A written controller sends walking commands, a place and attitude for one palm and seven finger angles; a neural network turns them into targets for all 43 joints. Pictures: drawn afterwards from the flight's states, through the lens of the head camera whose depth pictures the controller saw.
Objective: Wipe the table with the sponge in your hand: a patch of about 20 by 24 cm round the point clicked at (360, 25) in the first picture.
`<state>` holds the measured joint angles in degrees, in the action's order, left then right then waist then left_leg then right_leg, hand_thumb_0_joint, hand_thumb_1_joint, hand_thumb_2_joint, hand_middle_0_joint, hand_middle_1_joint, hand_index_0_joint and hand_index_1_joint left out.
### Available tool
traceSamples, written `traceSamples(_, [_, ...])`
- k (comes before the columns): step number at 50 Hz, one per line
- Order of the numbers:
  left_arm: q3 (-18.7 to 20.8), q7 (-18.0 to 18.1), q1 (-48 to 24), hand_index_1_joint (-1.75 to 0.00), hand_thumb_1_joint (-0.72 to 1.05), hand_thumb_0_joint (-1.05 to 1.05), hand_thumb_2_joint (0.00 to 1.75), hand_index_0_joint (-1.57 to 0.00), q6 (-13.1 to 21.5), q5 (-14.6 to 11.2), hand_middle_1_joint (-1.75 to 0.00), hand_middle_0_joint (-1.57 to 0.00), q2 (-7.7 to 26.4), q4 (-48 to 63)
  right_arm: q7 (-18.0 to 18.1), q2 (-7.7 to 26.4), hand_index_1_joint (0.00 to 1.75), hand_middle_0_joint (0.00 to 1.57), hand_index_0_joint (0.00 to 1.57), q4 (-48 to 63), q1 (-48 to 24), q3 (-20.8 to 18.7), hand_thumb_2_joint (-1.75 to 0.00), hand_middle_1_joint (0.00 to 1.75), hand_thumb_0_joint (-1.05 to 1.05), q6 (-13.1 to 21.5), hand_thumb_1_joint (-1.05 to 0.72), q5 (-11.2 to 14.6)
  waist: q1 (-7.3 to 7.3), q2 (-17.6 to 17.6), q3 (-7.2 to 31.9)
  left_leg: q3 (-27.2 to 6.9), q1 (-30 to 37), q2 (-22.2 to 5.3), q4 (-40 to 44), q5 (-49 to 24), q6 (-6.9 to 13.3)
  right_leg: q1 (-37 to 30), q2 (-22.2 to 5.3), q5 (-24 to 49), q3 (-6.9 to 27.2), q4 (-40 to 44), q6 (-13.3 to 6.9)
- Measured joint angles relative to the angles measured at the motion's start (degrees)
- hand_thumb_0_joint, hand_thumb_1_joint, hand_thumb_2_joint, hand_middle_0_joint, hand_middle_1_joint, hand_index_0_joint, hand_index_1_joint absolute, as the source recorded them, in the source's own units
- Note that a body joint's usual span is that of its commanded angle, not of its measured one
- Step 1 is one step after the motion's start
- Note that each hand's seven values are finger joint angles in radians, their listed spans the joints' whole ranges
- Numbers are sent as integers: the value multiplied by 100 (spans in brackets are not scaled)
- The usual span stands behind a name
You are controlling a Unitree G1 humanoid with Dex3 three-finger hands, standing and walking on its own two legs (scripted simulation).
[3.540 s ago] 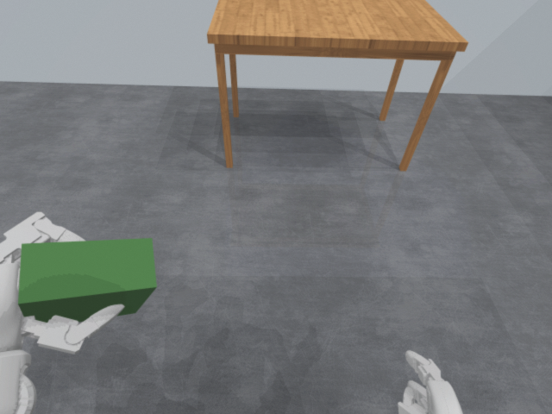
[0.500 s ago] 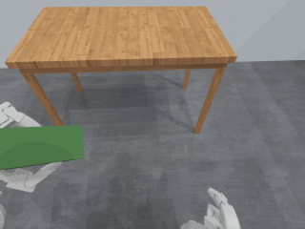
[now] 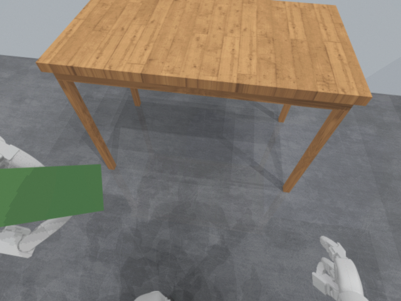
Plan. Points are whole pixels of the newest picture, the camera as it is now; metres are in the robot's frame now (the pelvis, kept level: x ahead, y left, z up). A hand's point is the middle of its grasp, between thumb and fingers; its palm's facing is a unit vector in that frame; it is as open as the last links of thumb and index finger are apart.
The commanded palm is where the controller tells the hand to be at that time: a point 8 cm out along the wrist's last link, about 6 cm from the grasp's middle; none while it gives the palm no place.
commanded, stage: turn to face it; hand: left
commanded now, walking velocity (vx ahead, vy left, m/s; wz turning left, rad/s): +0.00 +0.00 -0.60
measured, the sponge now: (56, 193) +0.23 +0.19 +0.19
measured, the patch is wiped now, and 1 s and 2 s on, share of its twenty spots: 0.00 0.00 0.00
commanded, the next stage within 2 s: take the last steps up to it in 1.10 s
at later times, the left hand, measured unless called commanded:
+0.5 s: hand (114, 176) +0.26 +0.13 +0.18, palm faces +0.30 -0.85 -0.44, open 9.4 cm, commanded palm +0.20 +0.18 +0.19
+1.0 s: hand (151, 208) +0.22 +0.07 +0.18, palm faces +0.03 -0.92 -0.38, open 9.4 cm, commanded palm +0.18 +0.14 +0.19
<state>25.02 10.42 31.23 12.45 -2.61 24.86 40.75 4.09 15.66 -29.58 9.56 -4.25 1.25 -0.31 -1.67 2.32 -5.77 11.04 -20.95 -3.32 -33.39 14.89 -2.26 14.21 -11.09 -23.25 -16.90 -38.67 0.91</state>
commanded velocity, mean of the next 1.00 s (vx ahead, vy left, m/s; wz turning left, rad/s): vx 0.00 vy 0.00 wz -0.51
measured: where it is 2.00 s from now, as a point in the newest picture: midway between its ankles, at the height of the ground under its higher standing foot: outside the picture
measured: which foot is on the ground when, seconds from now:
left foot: down 0.00-0.34, up 0.36-0.94, down 0.96-1.00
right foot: down 0.00-0.00, up 0.02-0.30, down 0.32-0.98, up 1.00-1.00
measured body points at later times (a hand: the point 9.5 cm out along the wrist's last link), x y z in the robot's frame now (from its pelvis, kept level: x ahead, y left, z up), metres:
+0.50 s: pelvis +0.00 -0.07 +0.00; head +0.03 -0.11 +0.45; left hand +0.24 +0.17 +0.20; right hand +0.17 -0.31 -0.10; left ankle -0.02 +0.09 -0.64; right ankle +0.05 -0.12 -0.73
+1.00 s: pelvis -0.07 -0.06 +0.01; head -0.06 -0.06 +0.46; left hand +0.21 +0.12 +0.20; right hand +0.00 -0.35 -0.07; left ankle -0.03 +0.06 -0.73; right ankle +0.04 -0.13 -0.71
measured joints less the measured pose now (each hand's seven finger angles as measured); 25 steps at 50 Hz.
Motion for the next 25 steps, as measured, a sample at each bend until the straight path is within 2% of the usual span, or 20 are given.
traceSamples(1, [62,28,-1,-134,-43,-1,100,-83,26,-36,-135,-83,22,10,5,-30,30,20,20,25,-17,-22,-90,30,1,2,-91,7,-1,-33,24,-11,41,5,96,-527,179,182,-12,-102,154,-505,59])
traceSamples(3, [76,24,-217,-134,-43,-1,100,-83,105,-19,-135,-83,75,-267,-28,-259,30,20,19,-88,-106,-12,-90,30,1,11,-91,35,54,22,-12,-57,-11,2,-302,-224,354,621,221,-838,859,-1714,105])
traceSamples(4, [60,-12,-314,-134,-43,-1,100,-83,114,8,-135,-83,82,-459,-71,-375,30,20,19,-164,-129,58,-90,30,1,25,-91,48,94,28,7,-92,28,-24,-335,-46,362,816,388,-959,1098,-2164,111])
traceSamples(6, [-21,-76,-446,-134,-43,-1,100,-83,24,48,-135,-83,13,-766,-162,-585,30,20,19,-272,-116,234,-90,30,1,60,-91,73,155,2,86,-183,134,-90,-221,53,304,1042,603,-793,1264,-2429,132])
traceSamples(9, [-207,-110,-487,-134,-43,-1,100,-83,-178,70,-135,-83,-246,-870,-263,-814,30,20,20,-312,-28,494,-90,30,1,182,-91,73,311,-57,176,-213,338,-199,47,-71,173,1079,716,-257,1251,-1799,148])
traceSamples(12, [-433,-143,-495,-134,-43,-1,100,-83,-215,71,-135,-83,-486,-782,-300,-925,30,20,20,-291,44,682,-89,30,1,376,-91,40,470,-195,222,-179,460,-336,143,-99,77,928,799,-77,1137,-1005,182])
traceSamples(16, [-525,-193,-652,-134,-43,-1,100,-83,-175,110,-135,-83,-496,-894,-333,-938,30,21,20,-237,56,784,-89,30,1,530,-90,17,621,-412,262,-90,421,-569,-171,65,-121,509,932,291,1000,-23,227])
traceSamples(18, [-541,-225,-843,-134,-43,-1,100,-83,-160,145,-135,-83,-526,-1112,-337,-837,30,21,21,-258,-13,752,-89,30,1,518,-90,23,613,-630,231,-155,280,-752,-593,382,-165,499,1108,633,943,22,-205])
traceSamples(20, [-583,-248,-1010,-134,-43,-1,100,-83,-202,131,-135,-83,-586,-1354,-305,-709,30,21,21,-377,-113,687,-89,30,1,433,-90,9,560,-655,247,-491,-51,-534,-1456,1170,-157,626,1154,572,1000,-80,-545])
traceSamples(23, [-561,-257,-999,-134,-43,-1,100,-83,-252,56,-135,-83,-660,-1578,-276,-513,30,21,21,-479,-247,588,-89,30,1,243,-91,-3,460,-504,213,-783,-468,-142,-2871,1176,-240,658,1218,802,1259,235,-674])
traceSamples(25, [-533,-262,-831,-134,-43,-1,100,-83,-232,27,-135,-83,-632,-1606,-256,-394,30,21,20,-436,-264,520,-89,30,1,113,-91,-1,321,-410,207,-863,-593,-3,-3274,1005,-285,640,1294,1024,1401,528,-714])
